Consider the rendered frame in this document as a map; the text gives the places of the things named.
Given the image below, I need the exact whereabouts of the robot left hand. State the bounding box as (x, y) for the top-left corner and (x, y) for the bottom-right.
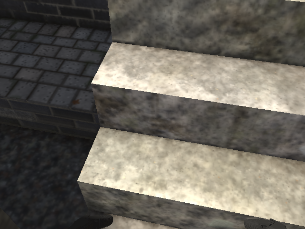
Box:
(68, 215), (113, 229)

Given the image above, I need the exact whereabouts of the robot right hand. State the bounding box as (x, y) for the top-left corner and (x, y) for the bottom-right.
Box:
(244, 219), (287, 229)

